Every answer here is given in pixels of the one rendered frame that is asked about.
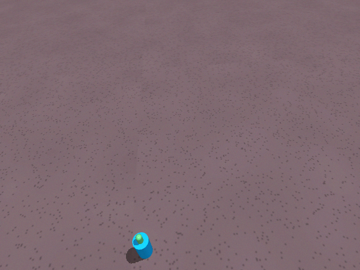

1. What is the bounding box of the bottle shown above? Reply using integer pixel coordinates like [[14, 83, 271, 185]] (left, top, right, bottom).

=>
[[132, 232, 153, 259]]

